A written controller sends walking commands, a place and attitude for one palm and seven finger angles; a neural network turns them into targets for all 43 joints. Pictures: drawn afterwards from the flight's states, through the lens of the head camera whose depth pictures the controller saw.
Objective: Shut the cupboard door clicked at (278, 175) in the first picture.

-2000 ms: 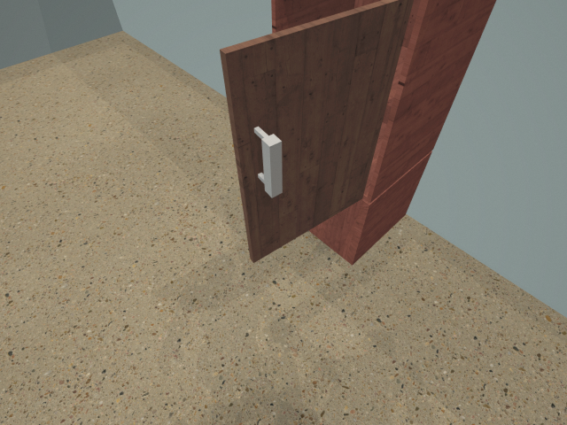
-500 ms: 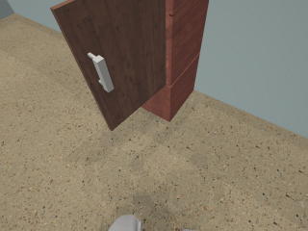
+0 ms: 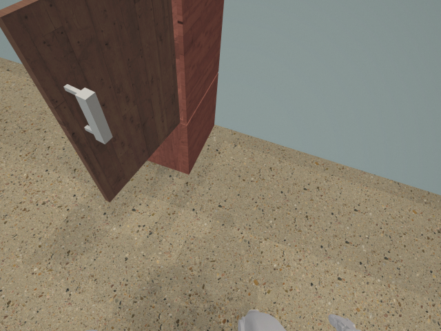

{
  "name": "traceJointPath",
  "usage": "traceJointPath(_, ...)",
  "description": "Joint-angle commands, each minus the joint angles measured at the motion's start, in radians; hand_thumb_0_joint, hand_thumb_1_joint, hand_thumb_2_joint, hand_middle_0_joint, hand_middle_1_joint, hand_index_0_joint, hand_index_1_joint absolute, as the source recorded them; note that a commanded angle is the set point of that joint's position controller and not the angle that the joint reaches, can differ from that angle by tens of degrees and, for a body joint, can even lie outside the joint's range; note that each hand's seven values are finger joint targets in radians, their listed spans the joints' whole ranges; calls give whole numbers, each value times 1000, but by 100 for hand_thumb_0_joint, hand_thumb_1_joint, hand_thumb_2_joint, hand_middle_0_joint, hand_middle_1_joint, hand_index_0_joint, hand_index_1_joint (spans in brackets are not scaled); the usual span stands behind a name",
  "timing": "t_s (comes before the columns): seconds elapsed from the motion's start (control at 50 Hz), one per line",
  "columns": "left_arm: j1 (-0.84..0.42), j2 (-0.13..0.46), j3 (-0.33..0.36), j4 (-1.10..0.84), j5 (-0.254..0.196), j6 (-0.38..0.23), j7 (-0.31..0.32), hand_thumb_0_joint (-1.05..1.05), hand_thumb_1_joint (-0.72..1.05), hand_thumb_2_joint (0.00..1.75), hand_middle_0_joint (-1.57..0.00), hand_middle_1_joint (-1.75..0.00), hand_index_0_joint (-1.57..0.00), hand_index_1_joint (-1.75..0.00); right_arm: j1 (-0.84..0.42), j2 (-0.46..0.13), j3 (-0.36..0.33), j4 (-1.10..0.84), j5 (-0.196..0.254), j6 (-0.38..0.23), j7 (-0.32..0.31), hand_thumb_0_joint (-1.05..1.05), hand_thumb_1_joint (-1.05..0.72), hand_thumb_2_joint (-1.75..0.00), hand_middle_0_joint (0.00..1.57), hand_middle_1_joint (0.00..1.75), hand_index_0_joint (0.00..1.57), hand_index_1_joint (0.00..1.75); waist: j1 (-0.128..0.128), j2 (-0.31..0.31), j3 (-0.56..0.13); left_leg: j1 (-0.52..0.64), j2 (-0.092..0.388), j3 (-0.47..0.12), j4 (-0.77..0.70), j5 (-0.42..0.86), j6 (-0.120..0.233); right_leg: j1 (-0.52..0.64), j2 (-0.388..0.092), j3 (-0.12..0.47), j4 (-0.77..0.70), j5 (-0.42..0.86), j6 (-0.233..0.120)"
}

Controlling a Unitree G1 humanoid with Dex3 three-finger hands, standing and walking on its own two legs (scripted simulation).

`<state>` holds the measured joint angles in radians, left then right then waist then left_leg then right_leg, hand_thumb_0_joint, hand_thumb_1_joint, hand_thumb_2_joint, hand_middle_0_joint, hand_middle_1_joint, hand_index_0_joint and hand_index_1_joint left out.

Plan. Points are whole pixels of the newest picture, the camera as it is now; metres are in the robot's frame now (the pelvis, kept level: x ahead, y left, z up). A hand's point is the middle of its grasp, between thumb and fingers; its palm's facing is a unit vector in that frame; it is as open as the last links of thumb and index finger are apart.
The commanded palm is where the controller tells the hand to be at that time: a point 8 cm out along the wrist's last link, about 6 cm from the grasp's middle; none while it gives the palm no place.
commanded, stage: walk to a spot facing it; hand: left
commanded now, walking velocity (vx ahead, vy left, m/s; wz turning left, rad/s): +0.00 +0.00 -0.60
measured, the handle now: (87, 114) +0.50 +0.35 +0.03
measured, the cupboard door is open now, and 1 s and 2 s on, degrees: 82 82 82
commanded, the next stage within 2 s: turn to face it in 1.84 s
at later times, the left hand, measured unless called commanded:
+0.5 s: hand (161, 308) +0.17 +0.13 -0.17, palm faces -0.36 -0.91 -0.21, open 7.4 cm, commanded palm none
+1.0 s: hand (253, 231) +0.36 -0.06 -0.17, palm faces -0.70 -0.71 -0.12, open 7.4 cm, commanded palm none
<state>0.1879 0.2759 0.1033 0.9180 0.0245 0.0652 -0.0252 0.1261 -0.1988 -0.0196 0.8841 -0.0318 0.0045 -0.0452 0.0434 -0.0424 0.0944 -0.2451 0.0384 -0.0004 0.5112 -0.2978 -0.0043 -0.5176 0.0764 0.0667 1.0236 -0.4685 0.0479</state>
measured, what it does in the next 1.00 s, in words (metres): walks ahead, turning right: right foot, then left foot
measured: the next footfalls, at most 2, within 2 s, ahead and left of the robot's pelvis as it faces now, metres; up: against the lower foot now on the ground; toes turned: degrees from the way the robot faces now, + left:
right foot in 0.24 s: +0.03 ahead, -0.15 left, +0.00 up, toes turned -13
left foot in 0.58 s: +0.09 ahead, +0.08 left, +0.00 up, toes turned -19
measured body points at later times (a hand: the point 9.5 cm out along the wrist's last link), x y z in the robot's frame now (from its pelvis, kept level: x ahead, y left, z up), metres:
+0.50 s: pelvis +0.01 -0.02 +0.00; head +0.06 -0.03 +0.44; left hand +0.19 +0.18 -0.15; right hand -0.03 -0.29 -0.14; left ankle +0.04 +0.10 -0.70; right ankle -0.01 -0.14 -0.74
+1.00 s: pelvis +0.13 -0.08 -0.01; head +0.19 -0.11 +0.43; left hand +0.40 -0.02 -0.16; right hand -0.11 -0.16 -0.13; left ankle +0.05 +0.09 -0.73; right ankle +0.14 -0.20 -0.72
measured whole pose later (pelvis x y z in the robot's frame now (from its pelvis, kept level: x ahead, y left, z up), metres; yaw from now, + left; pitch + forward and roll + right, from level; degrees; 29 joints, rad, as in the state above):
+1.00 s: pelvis +0.13 -0.08 -0.01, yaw -39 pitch +2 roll -2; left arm 0.01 0.21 0.06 0.92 0.03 0.02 -0.07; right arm 0.54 -0.13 0.00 1.07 -0.03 -0.05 -0.03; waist -0.08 -0.01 0.12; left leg 0.05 0.14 0.33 0.46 -0.48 -0.05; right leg -0.48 0.02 -0.16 0.69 -0.28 -0.07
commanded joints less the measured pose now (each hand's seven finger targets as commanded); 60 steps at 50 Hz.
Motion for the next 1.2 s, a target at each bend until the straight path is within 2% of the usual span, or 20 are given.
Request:
traceJointPath(0.0,-37,40,-3,-99,-3,-22,-13,0,90,90,-20,-30,-20,-30,72,-201,-55,-51,-3,-17,-13,0,-90,-90,20,30,20,30,-44,232,-121,188,246,-42,-106,669,130,-70,-81,-79,52,8,25)
traceJointPath(0.12,-97,32,-19,-115,-6,-28,-19,0,90,90,-20,-30,-20,-30,146,-237,-70,-16,-2,-9,1,0,-90,-90,20,30,20,30,-78,287,-121,177,280,22,-53,682,108,115,-68,-157,-263,39,-17)
traceJointPath(0.18,35,84,-6,-74,-3,-41,-13,0,90,90,-20,-30,-20,-30,109,-247,-76,-30,10,-3,11,0,-90,-90,20,30,20,30,2,167,-151,28,244,85,140,518,25,413,-78,-145,-564,327,-56)
traceJointPath(0.22,168,259,26,-31,-4,-53,16,0,90,90,-20,-30,-20,-30,47,-151,-51,-94,26,7,12,0,-90,-90,20,30,20,30,64,-272,-183,-339,28,128,578,-385,-72,592,-490,346,-631,1018,-263)
traceJointPath(0.28,27,186,17,-79,-3,-36,44,0,90,90,-20,-30,-20,-30,42,-164,-55,-57,22,24,6,0,-90,-90,20,30,20,30,6,-228,-170,-359,77,-15,697,-221,-69,464,-353,275,-629,649,-266)
traceJointPath(0.36,-46,168,4,-117,4,-38,37,0,90,90,-20,-30,-20,-30,81,-124,-49,-31,14,36,28,0,-90,-90,20,30,20,30,-46,-81,-128,-200,37,37,534,-112,-75,242,-279,235,-708,256,-223)
traceJointPath(0.5,-78,161,16,-116,2,-45,11,0,90,90,-20,-30,-20,-30,214,-119,-51,-17,13,-10,32,0,-90,-90,20,30,20,30,-96,-117,-91,107,-32,94,45,-84,-44,61,-201,321,-724,-207,-196)
traceJointPath(0.52,-92,119,7,-125,-3,-44,6,0,90,90,-20,-30,-20,-30,288,-147,-55,9,11,-24,21,0,-90,-90,20,30,20,30,-129,-22,-105,268,14,50,-108,-118,-23,-52,-139,268,-609,-201,-150)
traceJointPath(0.54,-90,31,-11,-154,-13,-42,-3,0,90,90,-20,-30,-20,-30,363,-251,-73,27,-9,-36,11,0,-90,-90,20,30,20,30,-161,301,-92,363,287,-307,-295,-400,59,-249,11,99,-284,-195,-88)
traceJointPath(0.56,-174,32,-8,-203,-8,-51,-12,0,90,90,-20,-30,-20,-30,392,-312,-81,22,-12,-45,-3,0,-90,-90,20,30,20,30,-169,323,-40,270,511,-547,-407,-487,162,-316,-40,-19,-65,-145,-53)
traceJointPath(0.58,-205,59,0,-203,9,-58,-24,0,90,90,-20,-30,-20,-30,352,-288,-74,11,-13,-53,5,0,-90,-90,20,30,20,30,-148,220,-19,206,517,-575,-409,-438,197,-315,-102,24,61,-60,-51)
traceJointPath(0.68,-119,-34,-18,-105,10,-54,-46,0,90,90,-20,-30,-20,-30,324,-124,-23,43,3,-81,-1,0,-90,-90,20,30,20,30,-79,197,-46,276,247,22,-249,386,38,-265,-122,-95,174,227,-25)
traceJointPath(0.88,-295,-51,-43,-110,4,-60,-47,0,90,90,-20,-30,-20,-30,477,-113,-19,143,-6,-75,0,0,-90,-90,20,30,20,30,-121,224,4,338,296,214,-179,776,65,-102,-82,-234,-264,208,-88)
traceJointPath(0.96,28,11,-17,-20,2,-83,-27,0,90,90,-20,-30,-20,-30,372,-172,-31,122,13,-74,4,0,-90,-90,20,30,20,30,44,212,-162,236,286,273,188,1062,37,378,-1,-264,-423,196,-163)
traceJointPath(0.98,196,79,2,32,7,-91,-15,0,90,90,-20,-30,-20,-30,320,-154,-30,98,28,-75,20,0,-90,-90,20,30,20,30,124,142,-223,-12,247,295,410,831,5,683,-89,-164,-474,273,-207)
traceJointPath(1.0,323,193,32,57,2,-97,4,0,90,90,-20,-30,-20,-30,296,-64,-21,54,49,-77,20,0,-90,-90,20,30,20,30,152,-125,-311,-372,60,269,787,-204,-52,919,-441,388,-572,372,-354)
traceJointPath(1.02,288,234,36,53,-24,-91,14,0,90,90,-20,-30,-20,-30,214,-72,-30,19,37,-73,18,0,-90,-90,20,30,20,30,128,-101,-217,-505,53,89,950,-311,-34,795,-531,513,-708,416,-404)
traceJointPath(1.04,195,178,25,22,-23,-95,21,0,90,90,-20,-30,-20,-30,188,-73,-40,14,26,-70,18,0,-90,-90,20,30,20,30,73,-71,-127,-525,93,11,968,-164,-35,644,-473,439,-738,362,-357)
traceJointPath(1.1,33,56,-11,-20,-7,-119,32,0,90,90,-20,-30,-20,-30,235,-43,-39,72,6,-38,27,0,-90,-90,20,30,20,30,-61,5,-52,-339,146,4,745,-39,-50,294,-348,180,-798,380,-274)
traceJointPath(1.18,61,43,-8,15,-3,-140,21,0,90,90,-20,-30,-20,-30,220,-16,-42,70,3,-27,44,0,-90,-90,20,30,20,30,-81,-40,-88,-316,111,41,530,58,-63,310,-256,91,-798,413,-252)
